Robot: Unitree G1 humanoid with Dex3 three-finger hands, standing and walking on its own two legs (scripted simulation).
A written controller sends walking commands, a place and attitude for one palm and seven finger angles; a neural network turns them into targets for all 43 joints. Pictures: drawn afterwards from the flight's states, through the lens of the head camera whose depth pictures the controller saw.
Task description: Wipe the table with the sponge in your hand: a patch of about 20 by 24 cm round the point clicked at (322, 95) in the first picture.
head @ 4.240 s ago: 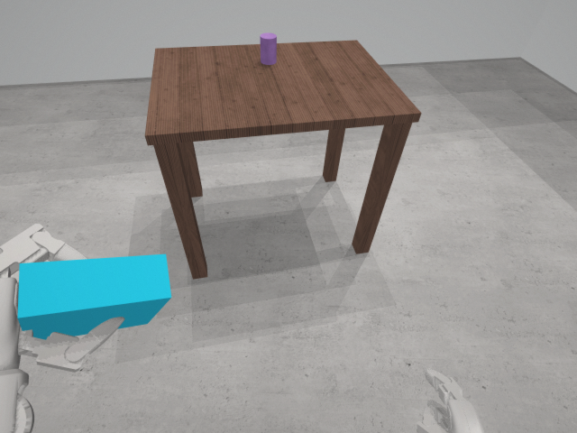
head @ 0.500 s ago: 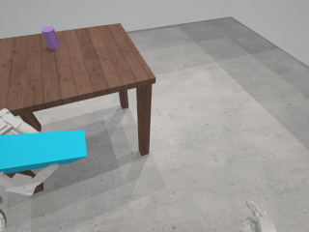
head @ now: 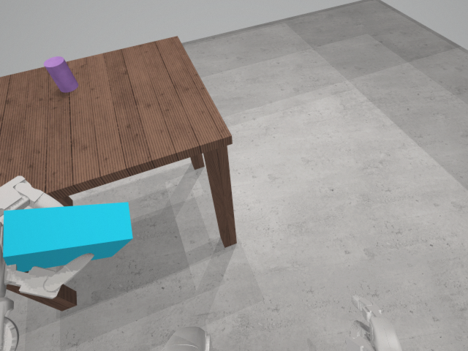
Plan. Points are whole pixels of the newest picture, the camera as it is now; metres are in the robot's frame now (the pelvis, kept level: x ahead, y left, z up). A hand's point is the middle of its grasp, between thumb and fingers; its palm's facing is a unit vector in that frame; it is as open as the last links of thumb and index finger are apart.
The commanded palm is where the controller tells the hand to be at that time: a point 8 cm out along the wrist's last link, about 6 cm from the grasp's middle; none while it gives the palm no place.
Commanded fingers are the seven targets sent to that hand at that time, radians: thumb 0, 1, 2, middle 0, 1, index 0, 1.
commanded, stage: take the last steps up to it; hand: left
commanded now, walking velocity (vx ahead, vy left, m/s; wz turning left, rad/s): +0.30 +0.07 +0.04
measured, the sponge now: (86, 236) +0.24 +0.20 +0.14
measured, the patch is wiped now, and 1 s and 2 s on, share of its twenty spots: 0.00 0.00 0.00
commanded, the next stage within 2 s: come to a stop and stand still in 0.76 s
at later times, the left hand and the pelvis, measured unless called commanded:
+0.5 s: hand (78, 160) +0.33 +0.23 +0.18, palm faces +0.38 -0.81 -0.45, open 9.2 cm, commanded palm +0.28 +0.28 +0.18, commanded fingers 0.00 0.10 1.30 -1.20 -1.60 -1.20 -1.60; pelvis +0.11 +0.00 +0.00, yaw +0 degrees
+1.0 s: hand (108, 125) +0.39 +0.21 +0.18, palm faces +0.37 -0.80 -0.47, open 9.2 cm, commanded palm +0.35 +0.26 +0.18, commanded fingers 0.00 0.10 1.30 -1.20 -1.60 -1.20 -1.60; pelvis +0.19 -0.02 +0.00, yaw +0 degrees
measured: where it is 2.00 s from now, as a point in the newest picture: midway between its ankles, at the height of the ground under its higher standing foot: outside the picture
